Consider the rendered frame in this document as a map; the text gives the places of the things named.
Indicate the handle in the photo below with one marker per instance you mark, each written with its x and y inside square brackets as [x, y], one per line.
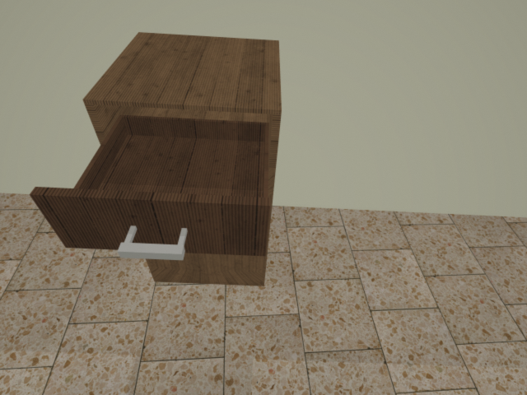
[128, 249]

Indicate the drawer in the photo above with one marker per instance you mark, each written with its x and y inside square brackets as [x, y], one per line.
[164, 174]

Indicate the cabinet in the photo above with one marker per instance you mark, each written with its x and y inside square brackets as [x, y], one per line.
[196, 77]

